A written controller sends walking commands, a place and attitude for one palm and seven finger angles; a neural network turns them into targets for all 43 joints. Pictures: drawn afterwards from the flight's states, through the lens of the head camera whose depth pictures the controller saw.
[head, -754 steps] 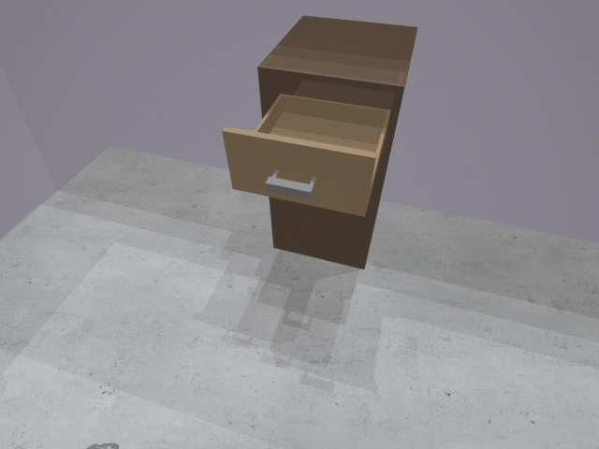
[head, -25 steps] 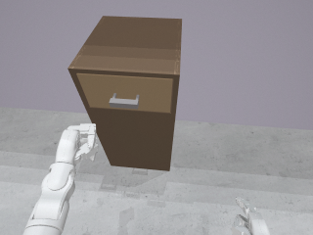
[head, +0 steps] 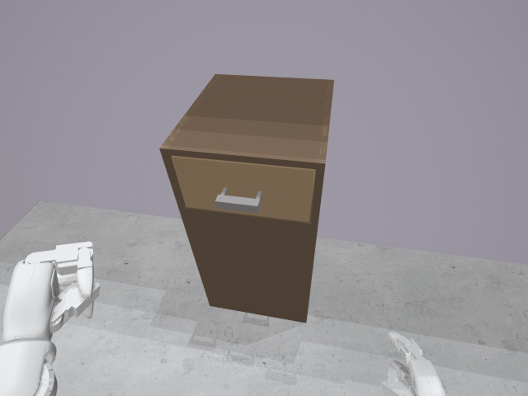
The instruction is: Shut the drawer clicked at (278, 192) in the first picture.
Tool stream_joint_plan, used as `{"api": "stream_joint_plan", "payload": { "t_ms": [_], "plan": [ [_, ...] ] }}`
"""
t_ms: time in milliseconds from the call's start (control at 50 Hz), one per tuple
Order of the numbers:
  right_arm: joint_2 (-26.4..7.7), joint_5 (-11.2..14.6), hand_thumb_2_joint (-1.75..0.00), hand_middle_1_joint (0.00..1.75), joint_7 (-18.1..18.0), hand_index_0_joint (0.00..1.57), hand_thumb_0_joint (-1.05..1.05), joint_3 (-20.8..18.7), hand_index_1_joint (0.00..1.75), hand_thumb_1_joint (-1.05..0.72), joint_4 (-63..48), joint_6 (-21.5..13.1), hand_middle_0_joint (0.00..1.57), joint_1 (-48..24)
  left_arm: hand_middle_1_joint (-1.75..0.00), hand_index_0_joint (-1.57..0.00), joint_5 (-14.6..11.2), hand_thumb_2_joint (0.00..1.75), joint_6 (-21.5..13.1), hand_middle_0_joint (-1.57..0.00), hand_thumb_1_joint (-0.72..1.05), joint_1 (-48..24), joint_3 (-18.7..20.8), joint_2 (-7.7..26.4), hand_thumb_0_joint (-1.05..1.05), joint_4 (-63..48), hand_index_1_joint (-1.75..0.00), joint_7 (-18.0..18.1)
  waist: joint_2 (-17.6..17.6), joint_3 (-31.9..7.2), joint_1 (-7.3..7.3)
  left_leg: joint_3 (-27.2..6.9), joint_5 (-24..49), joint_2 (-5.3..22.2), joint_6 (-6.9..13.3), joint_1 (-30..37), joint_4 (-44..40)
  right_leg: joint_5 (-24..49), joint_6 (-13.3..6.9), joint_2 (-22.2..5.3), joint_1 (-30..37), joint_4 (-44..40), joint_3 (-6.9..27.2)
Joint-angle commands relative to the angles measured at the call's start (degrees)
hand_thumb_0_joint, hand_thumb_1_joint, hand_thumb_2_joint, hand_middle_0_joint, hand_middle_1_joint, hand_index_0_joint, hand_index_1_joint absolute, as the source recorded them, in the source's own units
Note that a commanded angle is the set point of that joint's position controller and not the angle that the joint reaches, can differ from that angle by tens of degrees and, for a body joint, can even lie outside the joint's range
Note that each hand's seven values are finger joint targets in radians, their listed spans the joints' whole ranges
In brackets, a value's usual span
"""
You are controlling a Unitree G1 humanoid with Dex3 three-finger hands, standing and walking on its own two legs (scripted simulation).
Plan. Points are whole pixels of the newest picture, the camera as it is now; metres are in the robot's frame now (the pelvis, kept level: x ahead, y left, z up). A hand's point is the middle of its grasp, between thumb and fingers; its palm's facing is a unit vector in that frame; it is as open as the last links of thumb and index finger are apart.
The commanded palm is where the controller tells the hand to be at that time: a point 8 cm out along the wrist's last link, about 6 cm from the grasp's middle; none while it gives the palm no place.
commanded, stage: draw the hand back to the body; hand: left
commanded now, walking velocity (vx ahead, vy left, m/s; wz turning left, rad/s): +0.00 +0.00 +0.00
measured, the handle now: (239, 198) +0.59 +0.15 -0.08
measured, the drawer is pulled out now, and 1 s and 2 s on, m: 0.00 0.00 0.00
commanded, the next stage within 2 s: step back with the hand held close in 0.24 s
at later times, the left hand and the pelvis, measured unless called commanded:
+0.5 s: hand (67, 291) +0.18 +0.25 +0.16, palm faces +0.40 -0.81 -0.44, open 3.3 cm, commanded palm +0.12 +0.28 +0.17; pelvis -0.02 +0.00 +0.00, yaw -1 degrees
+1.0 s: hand (28, 342) +0.12 +0.26 +0.15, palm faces +0.36 -0.79 -0.49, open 3.3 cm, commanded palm +0.06 +0.30 +0.17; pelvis -0.07 +0.02 -0.01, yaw -1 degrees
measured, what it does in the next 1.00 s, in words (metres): shifts its weight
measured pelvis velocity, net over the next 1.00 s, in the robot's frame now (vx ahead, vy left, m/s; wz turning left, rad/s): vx -0.07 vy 0.02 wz -0.01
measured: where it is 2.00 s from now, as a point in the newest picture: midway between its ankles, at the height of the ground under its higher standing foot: outside the picture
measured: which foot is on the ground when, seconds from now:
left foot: down 0.00-1.00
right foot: down 0.00-1.00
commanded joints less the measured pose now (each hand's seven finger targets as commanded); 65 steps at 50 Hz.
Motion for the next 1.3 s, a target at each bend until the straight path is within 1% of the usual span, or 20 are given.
{"api": "stream_joint_plan", "payload": {
  "t_ms": [0, 40, 80, 120, 280, 320, 340, 360, 380, 400, 440, 540, 660, 760, 900, 1000, 1120, 1200, 1260, 1280],
  "plan": [
    [-5.6, -0.1, -0.90, 0.30, -0.7, 0.20, 0.00, -2.7, 0.30, -0.90, -9.2, -4.8, 0.20, -7.8, -1.60, -1.40, -0.4, 0.90, -5.1, -1.40, 0.90, -1.9, 9.5, 11.1, 0.00, -16.9, -1.60, 1.1, -1.3, -2.9, -0.10, -0.2, 15.5, -0.1, 1.0, -1.8, -3.3, 12.2, -1.2, 1.2, 1.6, -3.2, 0.9],
    [-5.3, 0.1, -0.90, 0.30, -0.8, 0.20, 0.00, -2.8, 0.30, -0.90, -9.2, -5.3, 0.20, -7.6, -1.60, -1.40, -0.5, 0.90, -5.7, -1.40, 0.90, 0.1, 11.0, 11.5, 0.00, -18.7, -1.60, 1.3, -0.4, -2.3, 0.10, -0.2, 14.6, 0.1, 1.0, -2.1, -3.3, 11.3, -1.3, 1.0, 1.4, -2.8, 0.9],
    [-5.5, 0.0, -0.90, 0.30, -0.8, 0.20, 0.00, -3.0, 0.30, -0.90, -8.4, -5.7, 0.20, -7.1, -1.60, -1.40, -0.4, 0.90, -5.7, -1.40, 0.90, 0.3, 8.8, 8.7, 0.00, -15.3, -1.60, 1.1, -3.7, 0.3, -0.65, -0.1, 13.1, 0.1, 1.3, -2.9, -3.5, 9.8, -1.0, 0.9, -0.3, -3.3, 0.7],
    [-6.1, 0.2, -0.90, 0.30, -1.0, 0.20, 0.00, -3.2, 0.30, -0.90, -8.0, -5.7, 0.20, -7.0, -1.60, -1.40, -0.3, 0.90, -5.6, -1.40, 0.90, -1.3, 7.6, 7.9, 0.00, -13.4, -1.60, 1.0, -4.1, 3.0, -1.09, -0.2, 10.1, 0.2, 1.4, -3.3, -3.9, 6.0, -0.9, 0.8, -2.1, -4.5, 1.1],
    [-5.6, -0.2, -0.90, 0.30, -1.5, 0.20, 0.00, -3.2, 0.30, -0.90, -7.9, -7.4, 0.20, -7.3, -1.60, -1.40, 0.2, 0.90, -7.1, -1.40, 0.90, -2.0, 9.7, 10.4, 0.00, -17.4, -1.60, 1.9, -0.8, -2.2, 0.14, -0.2, 11.1, -0.3, 1.5, -2.0, -3.7, 7.1, -1.2, 0.4, 1.0, -3.6, 1.6],
    [-5.3, -0.2, -0.90, 0.30, -1.6, 0.20, 0.00, -3.1, 0.30, -0.90, -7.6, -7.8, 0.20, -7.6, -1.60, -1.40, 0.2, 0.90, -7.0, -1.40, 0.90, -1.4, 10.0, 10.5, 0.00, -16.6, -1.60, 2.0, -1.0, -0.8, 0.23, -0.3, 11.0, -0.1, 1.4, -2.4, -3.9, 7.0, -1.3, 0.5, 0.7, -3.9, 1.6],
    [-5.4, -0.2, -0.90, 0.30, -1.5, 0.20, 0.00, -3.1, 0.30, -0.90, -7.5, -7.9, 0.20, -7.4, -1.60, -1.40, 0.3, 0.90, -7.0, -1.40, 0.90, -1.5, 9.6, 9.9, 0.00, -16.9, -1.60, 1.9, 0.0, -0.3, 0.02, -0.1, 11.2, -0.1, 1.3, -2.4, -3.9, 7.4, -1.3, 0.5, 0.6, -3.8, 1.7],
    [-7.2, -0.3, -0.90, 0.30, -1.0, 0.20, 0.00, -3.5, 0.30, -0.90, -9.1, -6.2, 0.20, -6.6, -1.60, -1.40, 0.3, 0.90, -9.9, -1.40, 0.90, -8.1, 17.4, 16.8, 0.00, -20.5, -1.60, 2.3, -2.5, 4.9, -2.77, -0.6, 6.1, 0.3, 2.4, -8.0, -2.6, 7.3, -1.2, -2.1, -5.2, -7.9, 8.2],
    [-6.2, -0.5, -0.90, 0.30, -1.0, 0.20, 0.00, -3.8, 0.30, -0.90, -7.6, -5.0, 0.20, -6.4, -1.60, -1.40, 0.6, 0.90, -10.2, -1.40, 0.90, -1.5, 14.9, 12.6, 0.00, -14.1, -1.60, 1.9, -6.0, 4.6, -2.89, -1.2, 6.0, 0.1, 2.4, -7.1, -1.6, 5.8, -1.5, -3.2, -6.4, -9.1, 8.4],
    [-6.6, -0.7, -0.90, 0.30, -0.9, 0.20, 0.00, -4.1, 0.30, -0.90, -8.3, -4.3, 0.20, -6.7, -1.60, -1.40, 0.9, 0.90, -10.8, -1.40, 0.90, -0.8, 14.2, 12.2, 0.00, -15.1, -1.60, 1.7, -4.7, 4.9, -2.85, -1.1, 6.6, -0.2, 2.2, -7.3, -1.6, 6.2, -1.6, -3.3, -7.1, -9.6, 8.5],
    [-6.6, -0.8, -0.90, 0.30, -0.6, 0.20, 0.00, -4.5, 0.30, -0.90, -8.3, -3.0, 0.20, -6.3, -1.60, -1.40, 0.9, 0.90, -11.4, -1.40, 0.90, 3.9, 12.0, 9.4, 0.00, -13.4, -1.60, 1.5, -3.1, 1.1, -3.28, -0.9, 9.5, 0.6, 2.2, -6.5, -2.4, 8.9, -1.1, -3.2, -5.3, -7.8, 6.6],
    [-6.7, -0.4, -0.90, 0.30, -0.6, 0.20, 0.00, -5.6, 0.30, -0.90, -9.8, -1.0, 0.20, -6.4, -1.60, -1.40, 0.8, 0.90, -12.4, -1.40, 0.90, 8.7, 13.4, 11.0, 0.00, -16.4, -1.60, 2.0, -2.7, -7.5, -3.23, -1.1, 20.7, 1.7, 2.1, -6.1, -3.4, 20.7, 0.1, -2.0, 0.7, -1.8, 3.2],
    [-6.6, 0.0, -0.90, 0.30, -1.1, 0.20, 0.00, -6.2, 0.30, -0.90, -11.1, 0.1, 0.20, -6.5, -1.60, -1.40, 0.4, 0.90, -12.6, -1.40, 0.90, 10.7, 15.3, 12.8, 0.00, -19.2, -1.60, 2.8, -2.2, -10.0, -3.11, -1.7, 24.9, 2.4, 2.0, -9.2, -2.7, 25.9, 0.7, -1.5, 2.5, 2.0, 2.8],
    [-7.1, -0.1, -0.90, 0.30, -1.4, 0.20, 0.00, -6.3, 0.30, -0.90, -11.3, -0.1, 0.20, -6.3, -1.60, -1.40, 1.0, 0.90, -12.8, -1.40, 0.90, 10.2, 15.0, 12.6, 0.00, -19.4, -1.60, 3.1, 0.2, -7.2, -3.15, -3.2, 17.6, 3.8, 3.0, -16.1, -5.1, 20.6, 1.1, -0.2, 3.3, 5.0, 2.9],
    [-7.5, 0.0, -0.90, 0.30, -1.5, 0.20, 0.00, -6.4, 0.30, -0.90, -11.9, -1.6, 0.20, -5.8, -1.60, -1.40, 2.4, 0.90, -14.1, -1.40, 0.90, 7.4, 15.6, 12.6, 0.00, -21.1, -1.60, 3.6, -1.1, -3.4, -3.85, -5.6, -9.2, 4.3, 4.8, -31.9, -7.5, 11.7, 0.9, -0.2, 6.7, 7.5, 5.4],
    [-7.6, -0.3, -0.90, 0.30, -1.5, 0.20, 0.00, -6.4, 0.30, -0.90, -11.6, -3.0, 0.20, -4.9, -1.60, -1.40, 2.8, 0.90, -15.4, -1.40, 0.90, 6.5, 15.7, 12.6, 0.00, -22.6, -1.60, 4.0, -1.9, -2.8, -4.42, -5.9, -14.8, 3.6, 4.8, -32.8, -5.5, 4.4, 0.5, -0.6, 3.0, 4.9, 7.2],
    [-7.2, -0.5, -0.90, 0.30, -1.5, 0.20, 0.00, -6.3, 0.30, -0.90, -10.6, -3.9, 0.20, -4.2, -1.60, -1.40, 2.9, 0.90, -16.4, -1.40, 0.90, 6.3, 15.1, 12.1, 0.00, -21.3, -1.60, 4.5, -2.6, -1.5, -4.71, -5.8, -15.5, 3.1, 4.2, -29.2, -3.5, -5.9, 0.1, -1.1, -4.2, 0.3, 7.8],
    [-7.9, -0.5, -0.90, 0.30, -1.5, 0.20, 0.00, -6.6, 0.30, -0.90, -10.8, -4.4, 0.20, -5.4, -1.60, -1.40, 3.4, 0.90, -17.5, -1.40, 0.90, 7.0, 16.5, 13.2, 0.00, -22.5, -1.60, 4.7, 2.9, -3.0, -4.40, -8.6, -17.4, 5.7, 5.7, -36.4, -8.2, 2.0, 0.9, 1.6, 3.6, 7.2, 6.2],
    [-7.8, -0.2, -0.90, 0.30, -1.4, 0.20, 0.00, -6.9, 0.30, -0.90, -10.9, -4.9, 0.20, -5.5, -1.60, -1.40, 4.0, 0.90, -18.0, -1.40, 0.90, 7.9, 17.6, 13.1, 0.00, -22.1, -1.60, 4.5, 4.1, -4.0, -3.84, -10.3, -20.1, 7.9, 7.3, -44.7, -10.1, 11.0, 1.4, 3.7, 11.6, 16.2, 6.0],
    [-7.7, -0.1, -0.90, 0.30, -1.4, 0.20, 0.00, -7.1, 0.30, -0.90, -10.8, -5.1, 0.20, -5.2, -1.60, -1.40, 4.0, 0.90, -18.3, -1.40, 0.90, 8.3, 18.0, 13.2, 0.00, -22.6, -1.60, 4.4, 3.9, -4.7, -3.87, -10.0, -17.9, 7.5, 7.3, -44.2, -8.5, 14.6, 1.2, 3.6, 11.6, 16.7, 6.8]
  ]
}}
